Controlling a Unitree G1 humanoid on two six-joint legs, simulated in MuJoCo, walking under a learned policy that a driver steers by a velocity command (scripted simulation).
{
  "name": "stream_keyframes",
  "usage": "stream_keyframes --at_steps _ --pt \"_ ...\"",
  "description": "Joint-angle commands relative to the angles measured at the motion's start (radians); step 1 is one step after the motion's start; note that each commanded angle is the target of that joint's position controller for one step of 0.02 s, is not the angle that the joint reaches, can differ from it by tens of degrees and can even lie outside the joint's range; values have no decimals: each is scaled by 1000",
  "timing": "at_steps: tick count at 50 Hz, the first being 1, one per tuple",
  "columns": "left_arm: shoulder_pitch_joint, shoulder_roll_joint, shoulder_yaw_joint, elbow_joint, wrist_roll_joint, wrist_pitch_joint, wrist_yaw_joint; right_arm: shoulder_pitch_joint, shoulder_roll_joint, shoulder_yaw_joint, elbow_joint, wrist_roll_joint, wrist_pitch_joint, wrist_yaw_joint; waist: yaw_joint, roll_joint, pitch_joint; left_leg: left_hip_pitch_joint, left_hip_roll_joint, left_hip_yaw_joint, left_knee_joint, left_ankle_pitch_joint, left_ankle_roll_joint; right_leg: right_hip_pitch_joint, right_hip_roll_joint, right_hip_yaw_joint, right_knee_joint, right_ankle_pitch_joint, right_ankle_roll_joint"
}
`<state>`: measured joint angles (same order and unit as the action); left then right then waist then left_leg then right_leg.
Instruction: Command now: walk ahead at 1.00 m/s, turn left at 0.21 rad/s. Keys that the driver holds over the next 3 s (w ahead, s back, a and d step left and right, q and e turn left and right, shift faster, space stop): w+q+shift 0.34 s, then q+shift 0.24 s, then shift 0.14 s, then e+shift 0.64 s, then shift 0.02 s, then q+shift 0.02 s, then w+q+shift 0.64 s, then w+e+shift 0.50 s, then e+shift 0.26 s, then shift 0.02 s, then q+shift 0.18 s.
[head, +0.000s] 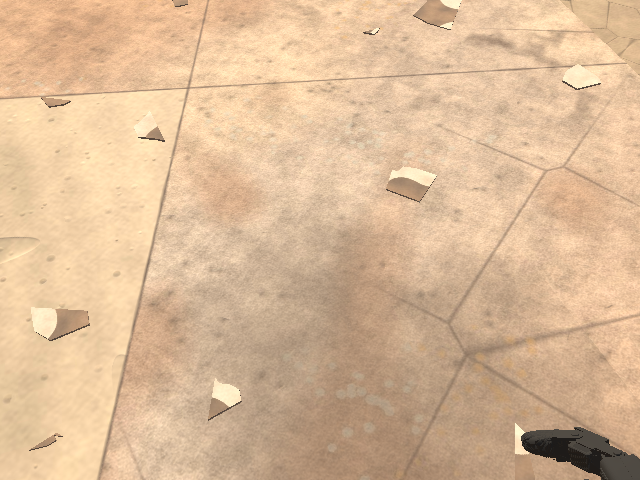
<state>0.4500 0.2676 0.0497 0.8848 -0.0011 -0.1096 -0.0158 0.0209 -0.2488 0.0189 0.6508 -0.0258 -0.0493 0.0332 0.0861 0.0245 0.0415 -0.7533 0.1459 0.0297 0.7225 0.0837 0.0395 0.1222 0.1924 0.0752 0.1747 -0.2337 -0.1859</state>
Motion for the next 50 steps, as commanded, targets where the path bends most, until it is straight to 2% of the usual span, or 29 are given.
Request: stream_keyframes --at_steps 1,4,6,7,8,9,10,12,14,18,21,23,24,25,26,27,28,29,30,31,32,35,40,44,45,46,47,48,50 --pt "87 145 23 -4 11 -23 10 -114 -47 -10 -54 20 -15 8 33 -63 48 178 -102 120 -150 117 60 -85 -241 -27 -93 857 96" --pt "60 188 27 5 37 -12 48 -43 -131 -39 -16 14 -21 8 -48 -129 -32 274 -221 136 -186 12 92 88 -307 -92 33 1274 139" --pt "-28 219 37 -17 69 13 71 290 -204 -74 95 21 -10 2 -220 -157 -174 533 -284 134 -152 -74 115 88 -336 -128 402 1487 163" --pt "-146 244 46 -48 69 26 76 551 -229 -95 178 22 -4 -7 -368 -140 -223 756 -240 79 -205 -89 161 -63 -315 -163 758 1418 173" --pt "-243 179 31 -86 68 13 66 698 -261 -116 227 19 8 -19 -418 7 -231 982 -135 -73 -121 -218 213 -386 -182 -157 1216 589 161" --pt "-91 41 -8 -153 11 -9 34 563 -315 -127 217 -12 12 -18 -176 332 -296 1279 117 -704 -231 -311 442 -917 -46 -37 1544 -284 231" --pt "-149 93 -26 -171 25 -29 34 456 -246 -129 167 0 18 -14 -217 87 -300 1207 143 -858 -424 -548 454 -1002 -123 73 1497 -164 187" --pt "-244 123 -30 -193 46 -44 16 392 -150 -109 176 5 14 -18 -129 -140 -73 817 72 -677 -525 -546 350 -900 -219 53 1271 -40 161" --pt "-251 92 -47 -220 85 -3 4 382 -143 -96 193 14 -6 -30 -54 -135 26 561 -29 -538 -556 -442 307 -814 -260 31 1166 -65 191" --pt "-436 70 -77 -322 67 24 -13 388 -188 -110 179 23 -38 -23 -70 -48 130 276 -134 -394 -619 -134 277 -685 -283 -80 753 90 243" --pt "-501 25 -92 -340 45 11 -12 484 -199 -125 207 43 -25 -18 -150 -8 44 360 -199 -302 -465 378 143 -514 -176 -139 490 367 222" --pt "-510 41 -87 -346 38 10 1 531 -202 -132 217 41 -7 -24 -183 40 -21 484 -217 -322 -356 462 83 -463 -118 -128 396 376 206" --pt "-578 82 -48 -404 -2 -27 19 549 -115 -111 203 106 -6 -46 -178 12 -66 481 -228 -434 -287 250 37 -346 -86 -9 249 375 210" --pt "-552 130 -25 -407 -21 -35 33 500 -150 -112 196 97 -5 -52 -125 38 -97 517 -212 -450 -236 258 22 -291 -88 -18 209 403 214" --pt "-424 160 -5 -379 -13 -41 46 407 -189 -122 163 85 0 -57 -29 82 -154 501 -243 -433 -72 256 -13 -157 -126 -7 168 496 200" --pt "-170 190 7 -320 11 -33 55 339 -163 -115 111 57 5 -61 75 110 -338 408 -272 -382 224 47 -55 132 -290 91 289 617 141" --pt "-40 217 3 -288 39 -15 54 461 -9 -76 85 4 12 -62 22 -149 -517 187 -357 -277 581 -870 -86 402 -599 312 505 1235 48" --pt "-47 217 11 -277 26 0 29 629 -88 -68 52 61 12 -48 -45 -367 -712 85 -277 -290 848 -825 -102 487 -815 665 429 983 -128" --pt "-179 158 15 -332 22 16 36 563 -152 -83 53 70 31 -53 -36 -272 -628 43 -181 -241 855 -702 -119 364 -702 600 337 643 -119" --pt "-253 80 -5 -333 18 31 45 441 -185 -97 25 69 48 -62 -31 -188 -433 -8 -155 -163 812 -630 -130 197 -606 410 297 580 -80" --pt "-294 59 -16 -323 20 41 47 391 -175 -103 14 60 61 -70 -57 -102 -300 -2 -139 -121 818 -604 -143 28 -544 317 259 622 -64" --pt "-359 85 0 -268 17 33 36 368 -74 -85 -27 54 71 -65 -136 -112 -109 122 -89 -114 561 -603 -116 -328 -469 139 144 639 -47" --pt "-359 122 17 -189 -9 32 11 303 -43 -59 -17 23 42 -42 -136 -127 -213 464 -125 -88 33 -252 -72 -432 -401 18 139 684 -53" --pt "-332 147 24 -177 -32 44 0 215 -141 -89 -53 8 41 -48 -147 -107 -133 647 -150 -70 -234 -57 -15 -528 -331 73 243 262 59" --pt "-297 109 14 -181 -17 45 -2 220 -205 -104 -76 -5 44 -61 -137 -21 -148 727 -7 -183 -258 156 36 -596 -261 52 353 13 129" --pt "-201 68 2 -184 -10 46 -6 220 -270 -120 -100 -20 60 -75 -107 192 -221 793 242 -343 -270 307 164 -692 -175 -37 579 -341 200" --pt "-184 128 22 -186 -29 60 3 228 -258 -125 -92 -18 72 -74 -137 263 -239 730 305 -405 -343 201 266 -749 -177 -67 833 -442 231" --pt "-190 177 41 -186 -38 81 15 198 -219 -116 -92 -8 73 -73 -132 218 -194 672 259 -371 -383 7 256 -790 -209 -51 965 -393 239" --pt "-151 172 58 -160 -30 131 46 74 -148 -97 -100 10 62 -72 -79 163 -118 575 183 -241 -415 -134 185 -802 -246 -44 1060 -282 265"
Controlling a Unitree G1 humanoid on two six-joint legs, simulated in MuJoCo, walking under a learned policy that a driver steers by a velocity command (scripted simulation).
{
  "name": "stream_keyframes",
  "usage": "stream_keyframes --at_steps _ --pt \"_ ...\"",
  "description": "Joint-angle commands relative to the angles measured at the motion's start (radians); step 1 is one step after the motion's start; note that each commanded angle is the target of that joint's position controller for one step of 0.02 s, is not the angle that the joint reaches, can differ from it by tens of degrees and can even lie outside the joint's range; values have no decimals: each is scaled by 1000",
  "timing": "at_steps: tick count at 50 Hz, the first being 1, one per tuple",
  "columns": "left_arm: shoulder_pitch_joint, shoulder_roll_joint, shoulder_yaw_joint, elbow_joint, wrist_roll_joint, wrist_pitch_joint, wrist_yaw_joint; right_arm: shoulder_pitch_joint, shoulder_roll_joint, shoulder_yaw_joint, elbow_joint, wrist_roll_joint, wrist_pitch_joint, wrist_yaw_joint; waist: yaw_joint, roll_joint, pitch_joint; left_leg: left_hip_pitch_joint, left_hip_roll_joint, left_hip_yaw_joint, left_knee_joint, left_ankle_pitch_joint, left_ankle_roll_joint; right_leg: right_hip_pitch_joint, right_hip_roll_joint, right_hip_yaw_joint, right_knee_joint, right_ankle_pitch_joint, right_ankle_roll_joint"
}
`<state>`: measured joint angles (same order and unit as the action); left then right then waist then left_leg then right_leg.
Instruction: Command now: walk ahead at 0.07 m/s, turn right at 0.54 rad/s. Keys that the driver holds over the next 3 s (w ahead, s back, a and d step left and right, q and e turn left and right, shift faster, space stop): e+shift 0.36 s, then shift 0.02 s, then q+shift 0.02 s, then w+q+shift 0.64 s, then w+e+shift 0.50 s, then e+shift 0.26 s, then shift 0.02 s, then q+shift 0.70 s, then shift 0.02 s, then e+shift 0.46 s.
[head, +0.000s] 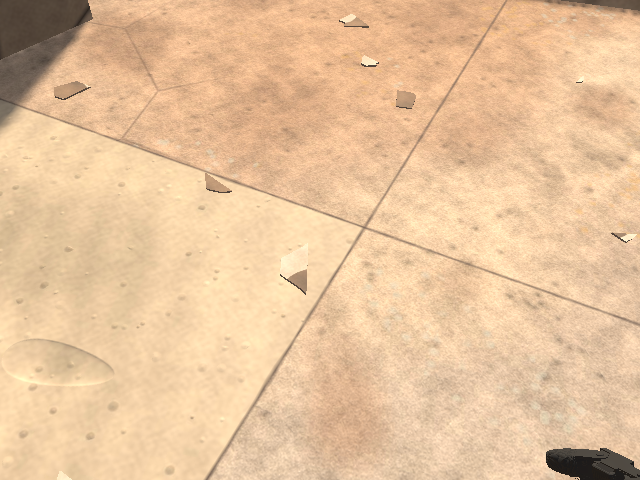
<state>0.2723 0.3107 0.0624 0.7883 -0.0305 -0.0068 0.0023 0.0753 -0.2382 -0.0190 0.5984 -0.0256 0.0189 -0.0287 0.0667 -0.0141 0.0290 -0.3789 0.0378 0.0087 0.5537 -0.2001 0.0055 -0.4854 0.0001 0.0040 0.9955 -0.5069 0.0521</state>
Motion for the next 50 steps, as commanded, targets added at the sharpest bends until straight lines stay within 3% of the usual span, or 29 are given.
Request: stream_keyframes --at_steps 1,3,6,9,11,12,13,14,15,16,17,18,20,22,25,27,31,32,34,37,41,43,44,45,46,47,48,49,50 --pt "44 115 47 -64 7 45 36 -21 -149 -57 -47 9 -11 -12 -39 191 -90 152 279 -162 -251 186 210 -166 -58 18 269 36 44" --pt "29 72 40 -95 9 57 39 -48 -136 -60 -36 3 -19 -19 -28 164 -88 135 262 -75 -253 211 197 -134 -76 -5 197 109 53" --pt "-32 24 23 -150 12 53 13 -44 -152 -77 -16 12 -20 -29 -51 147 -133 178 277 2 -215 270 187 -33 -104 -20 -44 168 27" --pt "-29 51 33 -182 12 53 -20 -11 -185 -98 15 28 -18 -21 -58 168 -159 226 320 25 -173 320 179 58 -81 -72 -199 177 -13" --pt "29 54 45 -171 11 59 -27 -26 -177 -102 29 51 -19 -14 -21 146 -153 197 311 73 -88 255 120 168 -46 -113 -366 281 -58" --pt "65 79 61 -158 19 60 -18 12 -143 -98 50 54 -18 -8 -15 76 -133 136 258 118 23 131 58 243 -20 -82 -460 379 -98" --pt "96 202 98 -168 26 55 3 49 -104 -93 48 27 -13 0 -32 -207 -88 -76 133 215 309 -148 -42 356 -182 196 -578 758 -186" --pt "84 299 110 -207 54 37 6 -53 -81 -80 -30 0 -14 -4 -30 -401 -88 -373 -37 102 574 -485 -104 431 -358 570 -633 911 -390" --pt "101 260 103 -213 70 13 -6 -124 -121 -90 -35 3 -19 -8 32 -236 -174 -406 -42 -57 706 -473 -76 456 -365 558 -659 792 -420" --pt "64 241 96 -213 59 -4 -5 -127 -121 -92 -29 22 -23 -13 3 -168 -154 -415 -36 -96 716 -384 -45 449 -313 495 -654 713 -369" --pt "-5 207 89 -221 30 -4 5 -92 -126 -97 -3 20 -23 -23 -38 -92 -135 -415 -16 -113 681 -289 -37 426 -262 425 -638 662 -308" --pt "-60 169 75 -236 8 5 16 -73 -144 -104 6 12 -23 -29 -61 -97 -130 -396 -9 -121 644 -230 -39 395 -243 396 -630 650 -279" --pt "-116 118 51 -259 17 20 34 -9 -144 -105 44 17 -20 -20 -86 -111 -174 -311 -26 -86 656 -152 -57 360 -212 308 -617 711 -258" --pt "-48 83 38 -232 11 7 34 40 -125 -93 75 28 -25 6 -64 -91 -223 -284 -5 -45 533 -60 -57 399 -179 278 -686 218 -240" --pt "-7 118 36 -199 34 -17 25 -7 -123 -82 66 45 -42 35 -22 -174 -125 -305 22 -22 374 1 -46 380 -232 343 -794 -57 -251" --pt "3 141 41 -187 44 -36 24 -22 -143 -84 63 49 -56 40 -7 -155 -72 -357 35 -34 325 24 -24 403 -274 354 -827 -88 -255" --pt "2 137 41 -161 38 -71 20 12 -142 -86 66 59 -69 42 -11 -122 -6 -492 44 -90 347 48 -10 468 -327 297 -867 -80 -245" --pt "57 128 32 -156 81 -57 5 33 -134 -81 86 -42 -32 80 -2 -78 -15 -423 -9 -53 357 23 -26 420 -289 222 -904 -118 -216" --pt "6 125 34 -158 82 -57 -5 53 -129 -82 79 -19 -9 114 -37 -126 23 -390 11 -33 351 57 -29 370 -281 127 -918 -74 -185" --pt "-30 134 39 -152 76 -73 3 54 -138 -78 55 -3 -7 131 -70 -113 31 -301 57 -6 277 56 2 349 -313 36 -946 -64 -159" --pt "-31 143 48 -123 85 -70 9 43 -150 -74 32 3 -3 129 -70 -103 55 -197 61 87 173 -76 94 401 -326 -83 -917 -52 -143" --pt "-35 152 49 -112 84 -59 4 128 -150 -75 55 7 -9 115 -107 -70 30 -58 -5 157 124 -114 145 402 -307 -157 -750 197 -147" --pt "-40 143 45 -107 84 -50 3 313 -169 -89 120 1 -20 101 -192 10 -52 155 -82 178 77 -163 165 347 -241 -247 -443 513 -138" --pt "-82 103 25 -139 96 -47 -1 586 -255 -118 198 -5 -33 80 -305 212 -148 425 -34 -45 -16 -393 213 123 -164 -282 27 617 -105" --pt "-98 -39 -17 -219 89 -60 -21 508 -357 -122 163 5 -44 71 -197 496 -121 564 175 -648 -289 -692 312 -322 37 -138 272 -10 -48" --pt "-191 14 -17 -244 98 -78 -26 435 -335 -120 115 17 -42 66 -219 350 -98 579 223 -846 -419 -648 331 -480 27 34 379 34 -50" --pt "-214 63 -9 -243 95 -95 -34 424 -315 -117 115 3 -44 55 -202 210 -79 575 243 -768 -356 -506 318 -515 -30 54 405 109 -60" --pt "-185 84 -7 -213 94 -104 -34 426 -293 -114 121 6 -47 51 -173 57 -69 499 215 -654 -321 -416 295 -448 -79 60 326 188 -62" --pt "-163 82 -10 -200 101 -99 -32 388 -271 -105 115 13 -50 45 -133 13 -41 389 172 -560 -330 -356 269 -368 -107 52 245 227 -51"
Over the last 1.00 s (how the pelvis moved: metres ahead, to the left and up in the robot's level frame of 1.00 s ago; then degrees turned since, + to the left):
0.69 0.14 0.00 28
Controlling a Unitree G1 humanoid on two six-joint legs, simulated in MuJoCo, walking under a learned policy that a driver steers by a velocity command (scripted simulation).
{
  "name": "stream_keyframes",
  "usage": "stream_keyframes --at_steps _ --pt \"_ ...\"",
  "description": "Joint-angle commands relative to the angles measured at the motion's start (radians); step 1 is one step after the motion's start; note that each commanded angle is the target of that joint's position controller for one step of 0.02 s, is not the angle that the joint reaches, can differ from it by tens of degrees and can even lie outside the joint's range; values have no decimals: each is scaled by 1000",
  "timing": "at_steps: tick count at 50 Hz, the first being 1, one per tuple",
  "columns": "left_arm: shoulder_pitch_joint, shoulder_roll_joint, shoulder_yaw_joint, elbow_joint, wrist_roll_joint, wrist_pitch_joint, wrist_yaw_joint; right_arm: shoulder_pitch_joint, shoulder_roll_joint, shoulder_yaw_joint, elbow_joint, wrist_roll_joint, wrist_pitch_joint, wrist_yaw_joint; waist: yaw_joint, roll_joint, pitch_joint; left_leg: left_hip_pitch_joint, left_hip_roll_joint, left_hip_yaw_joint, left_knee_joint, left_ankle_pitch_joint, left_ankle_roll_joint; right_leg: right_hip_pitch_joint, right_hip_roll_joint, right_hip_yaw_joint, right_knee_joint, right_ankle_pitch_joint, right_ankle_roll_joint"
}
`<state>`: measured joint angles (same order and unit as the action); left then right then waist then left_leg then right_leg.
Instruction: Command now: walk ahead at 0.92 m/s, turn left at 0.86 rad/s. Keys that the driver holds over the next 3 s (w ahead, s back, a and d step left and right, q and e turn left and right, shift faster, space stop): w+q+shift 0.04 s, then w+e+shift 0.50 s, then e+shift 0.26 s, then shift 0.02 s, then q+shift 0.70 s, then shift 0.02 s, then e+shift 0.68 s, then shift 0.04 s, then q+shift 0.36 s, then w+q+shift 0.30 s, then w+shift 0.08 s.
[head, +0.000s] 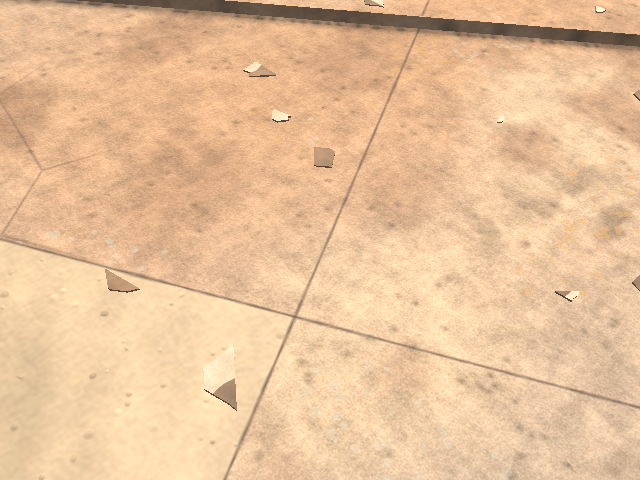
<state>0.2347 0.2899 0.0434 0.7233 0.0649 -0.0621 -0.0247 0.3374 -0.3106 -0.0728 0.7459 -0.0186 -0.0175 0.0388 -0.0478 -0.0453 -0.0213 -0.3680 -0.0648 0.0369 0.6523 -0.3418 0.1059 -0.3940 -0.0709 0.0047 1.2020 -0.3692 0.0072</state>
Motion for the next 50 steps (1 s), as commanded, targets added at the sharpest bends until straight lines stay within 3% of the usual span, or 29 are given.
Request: stream_keyframes --at_steps 1,4,10,13,15,17,18,19,20,22,23,26,27,29,31,33,34,35,36,37,38,39,40,41,42,44,47,48,50 --pt "-106 95 4 -124 10 -28 -10 90 -164 -37 -41 11 -21 -28 10 66 33 305 227 -524 -459 -184 156 -400 -48 49 -14 118 9" --pt "-118 75 -8 -108 1 21 -24 105 -117 -17 -23 17 -51 -27 25 79 95 254 161 -371 -532 14 146 -390 -44 -21 -142 215 30" --pt "-330 29 -34 -141 -41 15 -36 205 -88 7 56 22 -88 -25 -50 86 154 359 132 -125 -618 651 30 -325 18 -169 -507 458 -48" --pt "-289 49 -33 -121 -57 9 -32 182 -128 10 84 6 -105 -40 -1 135 119 457 194 -23 -577 1203 -30 -171 99 -192 -587 467 -121" --pt "-146 110 -13 -67 -57 13 -21 135 -176 -5 83 -26 -88 -68 90 174 19 562 227 10 -420 1482 -60 -43 178 -189 -580 383 -147" --pt "267 183 23 66 -64 21 -9 30 -212 -20 61 -57 -58 -87 285 175 -138 511 233 41 73 1649 -77 291 224 -175 -564 314 -173" --pt "488 220 51 125 -64 26 5 -75 -221 -25 41 -49 -53 -89 422 104 -162 312 150 76 552 1425 -85 501 158 -55 -627 217 -240" --pt "427 268 61 151 -40 34 13 -32 1 29 -15 -30 -75 -56 228 -256 -110 -282 -61 3 1000 -11 -131 774 -70 400 -588 131 -387" --pt "292 227 60 117 -51 36 4 -2 -25 45 -59 -6 -100 -45 161 -217 -219 -441 -76 -160 1067 -86 -115 801 -181 869 -862 -61 -490" --pt "211 131 50 105 -55 29 6 -116 -96 53 -77 -26 -126 -34 114 97 -34 -400 51 -193 873 67 -74 509 -151 738 -974 -111 -418" --pt "195 112 43 112 -52 20 10 -153 -86 60 -86 -40 -120 -32 78 152 44 -349 83 -175 795 68 -77 354 -100 636 -990 -14 -377" --pt "180 124 34 124 -59 -15 16 -168 -43 86 -130 -70 -61 -24 -7 108 134 -272 144 -127 591 16 -126 69 3 469 -1038 99 -355" --pt "175 143 40 116 -61 -24 14 -230 -38 94 -159 -68 -55 -20 2 101 159 -246 156 -91 476 53 -140 -5 31 426 -1072 132 -353" --pt "180 149 46 116 -65 -27 18 -359 -16 109 -210 -44 -67 -11 37 86 206 -144 130 -21 219 235 -166 -94 84 340 -1055 526 -305" --pt "250 151 56 142 -82 -18 11 -401 25 120 -221 -28 -72 -12 101 56 132 -12 54 28 29 456 -149 -41 132 275 -961 819 -204" --pt "307 163 65 160 -84 -3 12 -401 10 112 -221 -16 -71 -23 142 2 53 49 -9 27 -66 508 -131 88 147 287 -859 921 -140" --pt "340 76 46 141 -144 -1 35 -471 -23 75 -282 20 -111 -43 149 51 13 162 -58 -81 -207 491 -143 81 160 400 -795 705 -97" --pt "301 109 46 138 -135 2 42 -454 -68 52 -288 39 -121 -58 102 17 -15 207 -59 -84 -254 508 -146 130 147 420 -750 709 -82" --pt "220 148 59 109 -124 9 48 -358 -102 31 -270 34 -127 -72 23 -38 -58 307 -33 -91 -298 578 -139 136 167 409 -614 721 -48" --pt "131 150 60 61 -105 15 53 -126 -135 12 -214 18 -125 -81 -93 -82 -204 552 75 -155 -238 682 -101 71 201 375 -351 627 -2" --pt "181 2 22 22 -54 27 58 54 -162 12 -164 1 -108 -85 -91 82 -380 814 362 -348 -31 1124 -27 -93 267 255 -16 -250 38" --pt "394 9 11 2 -67 28 51 75 -147 28 -184 -43 -91 -67 -1 337 -563 956 599 -650 10 1463 111 -208 257 268 264 -458 61" --pt "425 81 15 -18 -103 41 44 -6 -169 1 -172 -9 -73 -54 27 384 -598 903 655 -763 -76 1040 224 -285 145 232 443 -316 89" --pt "312 118 26 -35 -110 57 50 -119 -95 8 -209 -3 -58 -63 19 273 -470 752 530 -646 -168 688 197 -332 86 164 400 -205 97" --pt "206 134 38 -49 -106 73 60 -176 -32 28 -204 -3 -47 -69 20 151 -301 564 429 -510 -220 614 156 -341 72 100 369 -135 106" --pt "142 78 30 -79 -87 84 61 -208 -44 34 -161 -3 -50 -60 65 92 -101 266 341 -380 -290 722 146 -266 56 102 245 -142 91" --pt "105 -39 -16 -91 -59 53 53 -228 -45 26 -89 5 -70 -35 103 101 -82 78 245 -223 -332 912 129 -48 43 55 -237 -108 54" --pt "79 -36 -19 -90 -50 42 52 -232 -67 16 -80 16 -64 -33 93 119 -112 72 226 -208 -326 949 134 30 58 40 -353 -7 54" --pt "44 15 -10 -92 -59 41 49 -212 -134 -10 -67 29 -47 -34 87 160 -139 92 240 -237 -315 865 146 95 91 47 -467 145 56"
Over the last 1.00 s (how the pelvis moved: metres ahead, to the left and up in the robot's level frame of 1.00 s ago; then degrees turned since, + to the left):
0.27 0.00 -0.01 -3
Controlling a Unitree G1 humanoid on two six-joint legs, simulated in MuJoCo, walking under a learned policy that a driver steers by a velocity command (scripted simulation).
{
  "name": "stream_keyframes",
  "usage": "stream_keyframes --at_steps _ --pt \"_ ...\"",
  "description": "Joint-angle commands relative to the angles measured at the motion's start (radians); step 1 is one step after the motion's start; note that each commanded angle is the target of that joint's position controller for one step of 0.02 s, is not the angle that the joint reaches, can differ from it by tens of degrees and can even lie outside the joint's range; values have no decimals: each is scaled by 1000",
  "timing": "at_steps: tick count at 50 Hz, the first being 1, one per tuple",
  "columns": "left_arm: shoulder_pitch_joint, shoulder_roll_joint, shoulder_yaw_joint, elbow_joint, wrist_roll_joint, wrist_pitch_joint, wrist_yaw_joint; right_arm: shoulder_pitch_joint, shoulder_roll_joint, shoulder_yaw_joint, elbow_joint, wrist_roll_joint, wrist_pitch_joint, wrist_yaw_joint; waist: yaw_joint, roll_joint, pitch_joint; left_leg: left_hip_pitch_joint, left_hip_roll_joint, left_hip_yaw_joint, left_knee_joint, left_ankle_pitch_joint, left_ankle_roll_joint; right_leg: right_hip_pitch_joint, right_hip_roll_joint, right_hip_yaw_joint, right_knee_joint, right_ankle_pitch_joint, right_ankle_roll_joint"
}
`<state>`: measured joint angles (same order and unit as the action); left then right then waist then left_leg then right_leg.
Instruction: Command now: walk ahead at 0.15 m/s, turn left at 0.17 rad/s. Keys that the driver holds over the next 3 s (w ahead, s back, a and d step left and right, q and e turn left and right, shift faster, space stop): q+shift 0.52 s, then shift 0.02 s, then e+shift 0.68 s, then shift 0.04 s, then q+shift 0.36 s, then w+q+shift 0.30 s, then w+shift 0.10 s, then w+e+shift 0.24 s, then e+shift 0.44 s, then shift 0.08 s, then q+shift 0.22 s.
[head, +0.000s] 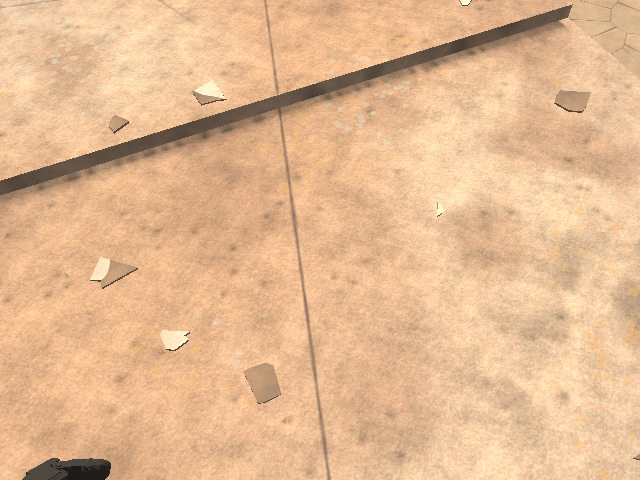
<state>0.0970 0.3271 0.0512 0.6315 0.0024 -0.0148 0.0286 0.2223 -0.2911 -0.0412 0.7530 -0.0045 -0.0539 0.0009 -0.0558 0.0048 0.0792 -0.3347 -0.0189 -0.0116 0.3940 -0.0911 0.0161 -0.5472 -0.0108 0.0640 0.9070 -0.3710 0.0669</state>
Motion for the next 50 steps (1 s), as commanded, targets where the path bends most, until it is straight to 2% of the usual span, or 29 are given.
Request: stream_keyframes --at_steps 1,3,4,5,6,7,8,10,13,17,20,22,23,24,25,26,27,28,29,30,32,34,36,38,39,41,44,47,50 --pt "160 7 -11 -9 -3 0 -5 -98 -174 -50 -79 22 -3 3 99 109 -235 49 200 -215 -52 523 226 275 40 -7 -218 188 -11" --pt "125 43 2 -30 -1 12 -4 -107 -181 -55 -89 40 12 -3 119 98 -201 -26 173 -266 -31 253 173 372 50 -1 -353 285 -43" --pt "111 67 12 -43 8 17 -1 -98 -159 -51 -91 46 16 -5 125 92 -182 -90 140 -287 -6 89 129 441 29 14 -405 315 -69" --pt "129 109 26 -56 18 23 7 -75 -121 -41 -90 40 18 -3 133 50 -173 -170 90 -274 72 -126 73 516 -68 71 -458 347 -117" --pt "147 181 40 -77 37 36 23 -5 -51 -22 -98 22 19 5 102 -164 -237 -269 -15 -163 331 -487 5 615 -318 258 -476 526 -216" --pt "135 180 49 -70 53 44 17 38 -92 -36 -110 39 22 -2 99 -300 -264 -322 -35 -43 563 -567 -33 508 -462 392 -579 453 -348" --pt "71 121 32 -87 44 36 13 55 -163 -60 -92 43 37 -13 83 -226 -198 -329 17 -54 701 -502 -58 437 -398 341 -611 338 -351" --pt "-56 41 13 -99 19 20 10 121 -167 -79 -51 36 81 -39 28 -176 -135 -344 46 -37 834 -397 -100 372 -292 172 -612 298 -278" --pt "-93 32 17 -84 21 9 15 105 -113 -74 -91 29 105 -45 14 -140 -116 -321 79 -8 840 -285 -139 331 -265 21 -609 418 -269" --pt "-53 70 46 -52 12 17 24 8 -48 -47 -167 24 98 -5 57 -131 -171 -216 118 25 548 -236 -117 402 -294 -65 -565 491 -274" --pt "-29 108 69 -27 -6 16 10 12 -83 -59 -190 27 104 21 57 -158 -186 -116 93 80 401 -236 -73 423 -335 -93 -524 533 -257" --pt "-42 103 75 -17 -31 9 0 54 -90 -72 -185 29 115 26 22 -144 -181 -14 65 112 241 -150 -28 400 -335 -138 -445 477 -199" --pt "-8 76 73 2 -35 6 -6 89 -106 -85 -173 26 116 17 11 -97 -181 81 36 102 153 -56 7 345 -298 -182 -353 381 -140" --pt "42 37 68 16 -17 6 -16 141 -192 -115 -167 20 113 -1 6 98 -164 231 106 -66 48 267 72 175 -203 -261 -125 169 -56" --pt "0 -15 47 -56 27 7 -20 136 -340 -143 -204 6 103 -16 42 433 -159 376 352 -488 34 606 267 -175 -42 -240 204 -319 42" --pt "-112 33 56 -77 27 2 -10 148 -301 -132 -225 -30 75 0 -50 286 -283 367 394 -567 -23 463 365 -233 4 -29 356 -329 25" --pt "-134 57 62 -69 2 3 -2 113 -271 -118 -217 -30 57 4 -34 180 -251 340 359 -477 -38 354 321 -240 -9 3 388 -244 -8" --pt "-88 58 66 -36 -6 9 11 37 -222 -103 -219 -8 54 -7 12 105 -222 303 320 -378 -22 291 259 -238 -35 4 364 -147 -22" --pt "-49 68 68 -7 -2 19 19 -24 -154 -78 -229 14 60 -18 35 91 -214 266 299 -313 -7 301 220 -206 -56 3 336 -88 -18" --pt "-12 67 69 13 3 26 18 -62 -119 -59 -232 14 63 -26 56 109 -224 212 268 -251 -4 342 205 -129 -53 -16 340 -37 -9" --pt "53 41 59 53 -5 33 8 -90 -62 -29 -218 -11 57 -30 78 96 -245 170 230 -153 -17 342 187 -17 -52 -31 301 41 4" --pt "76 -4 37 74 -14 39 -2 -98 -18 -10 -189 -27 46 -29 77 90 -222 158 207 -81 -34 269 170 61 -70 -21 109 85 12" --pt "41 9 32 56 -18 43 -8 -106 -60 -23 -176 -37 48 -32 46 123 -173 132 226 -74 -59 154 183 113 -68 -26 -14 75 14" --pt "23 73 47 27 -24 47 -11 -97 -133 -48 -162 -34 61 -35 19 140 -123 143 280 -120 -83 68 223 75 -61 -51 -17 13 13" --pt "24 89 51 18 -28 48 -11 -92 -145 -54 -156 -29 67 -36 11 129 -103 159 308 -145 -90 48 238 42 -66 -53 -5 -16 12" --pt "36 80 52 8 -30 52 -12 -94 -131 -55 -147 -20 73 -38 9 102 -80 198 347 -168 -90 65 254 -12 -84 -49 19 -58 10" --pt "65 48 48 0 -27 57 -18 -125 -117 -60 -145 -17 74 -39 25 87 -97 234 359 -124 -67 195 254 -9 -94 -67 21 -92 7" --pt "85 34 48 -13 -32 59 -30 -151 -121 -70 -148 -12 77 -37 39 92 -139 260 355 -49 -27 320 233 54 -79 -109 -49 -85 -8" --pt "110 33 53 -30 -37 66 -49 -164 -135 -82 -144 7 80 -34 63 111 -171 276 357 20 37 342 183 140 -52 -152 -200 -15 -45"
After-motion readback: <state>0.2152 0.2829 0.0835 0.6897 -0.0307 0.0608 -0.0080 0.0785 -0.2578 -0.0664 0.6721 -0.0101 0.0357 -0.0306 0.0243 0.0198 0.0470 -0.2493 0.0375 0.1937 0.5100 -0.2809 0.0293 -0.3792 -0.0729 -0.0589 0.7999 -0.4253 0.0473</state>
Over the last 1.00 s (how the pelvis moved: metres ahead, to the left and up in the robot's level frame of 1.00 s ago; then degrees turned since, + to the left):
0.82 0.04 0.01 -25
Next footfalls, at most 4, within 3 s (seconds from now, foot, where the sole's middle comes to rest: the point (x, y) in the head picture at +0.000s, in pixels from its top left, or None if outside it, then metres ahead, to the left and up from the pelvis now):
0.10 right None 0.15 -0.11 -0.78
0.46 left None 0.08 0.15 -0.78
1.06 right None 0.13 -0.07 -0.78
1.64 left None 0.14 0.14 -0.77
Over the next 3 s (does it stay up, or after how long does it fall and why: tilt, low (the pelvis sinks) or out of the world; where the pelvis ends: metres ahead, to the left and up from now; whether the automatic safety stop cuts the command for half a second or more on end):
stays up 0.74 0.20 -0.01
